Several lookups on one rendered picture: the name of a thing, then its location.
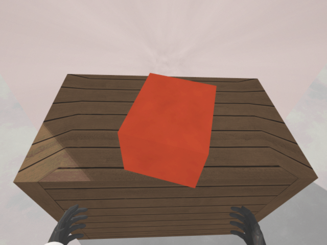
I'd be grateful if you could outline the carton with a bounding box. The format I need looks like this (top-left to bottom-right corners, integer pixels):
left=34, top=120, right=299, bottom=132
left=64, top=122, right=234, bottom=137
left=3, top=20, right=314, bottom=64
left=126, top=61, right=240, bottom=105
left=118, top=73, right=217, bottom=188

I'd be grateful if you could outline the robot left hand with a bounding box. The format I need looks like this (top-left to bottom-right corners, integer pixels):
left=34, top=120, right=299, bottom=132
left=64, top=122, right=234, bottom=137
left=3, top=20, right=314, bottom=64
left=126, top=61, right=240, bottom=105
left=48, top=204, right=88, bottom=245

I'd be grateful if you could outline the robot right hand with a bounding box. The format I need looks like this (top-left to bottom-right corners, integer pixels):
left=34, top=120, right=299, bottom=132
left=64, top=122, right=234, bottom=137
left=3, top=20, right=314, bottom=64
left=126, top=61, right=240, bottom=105
left=229, top=206, right=266, bottom=245

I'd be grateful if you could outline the pedestal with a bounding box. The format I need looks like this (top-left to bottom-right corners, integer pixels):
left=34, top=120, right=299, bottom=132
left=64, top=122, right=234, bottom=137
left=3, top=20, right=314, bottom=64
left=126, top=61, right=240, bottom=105
left=13, top=74, right=318, bottom=240

